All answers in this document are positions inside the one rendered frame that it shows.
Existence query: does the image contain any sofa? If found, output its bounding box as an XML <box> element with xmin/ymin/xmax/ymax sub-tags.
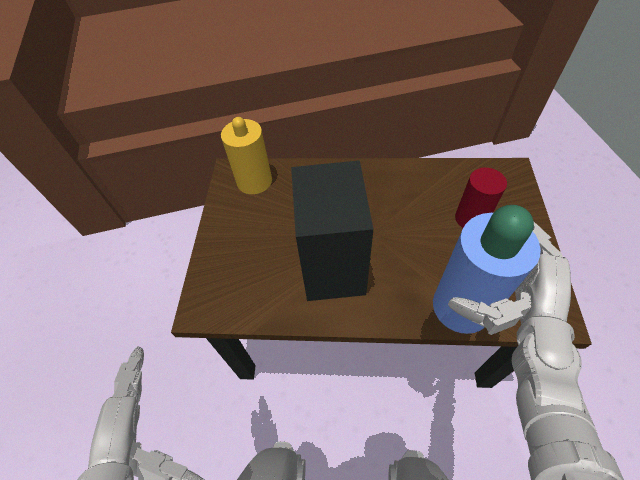
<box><xmin>0</xmin><ymin>0</ymin><xmax>599</xmax><ymax>236</ymax></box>

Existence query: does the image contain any coffee table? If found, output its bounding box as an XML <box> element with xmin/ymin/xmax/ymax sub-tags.
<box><xmin>171</xmin><ymin>158</ymin><xmax>592</xmax><ymax>388</ymax></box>

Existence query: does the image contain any right robot hand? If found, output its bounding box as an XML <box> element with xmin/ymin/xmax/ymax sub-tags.
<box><xmin>448</xmin><ymin>222</ymin><xmax>571</xmax><ymax>335</ymax></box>

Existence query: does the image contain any left robot arm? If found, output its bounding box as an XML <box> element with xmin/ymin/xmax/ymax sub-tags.
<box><xmin>78</xmin><ymin>462</ymin><xmax>134</xmax><ymax>480</ymax></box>

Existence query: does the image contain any right robot arm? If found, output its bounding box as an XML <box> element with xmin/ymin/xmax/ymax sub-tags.
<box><xmin>512</xmin><ymin>316</ymin><xmax>624</xmax><ymax>480</ymax></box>

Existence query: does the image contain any left robot hand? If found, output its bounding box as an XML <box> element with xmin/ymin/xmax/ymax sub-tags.
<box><xmin>88</xmin><ymin>347</ymin><xmax>204</xmax><ymax>480</ymax></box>

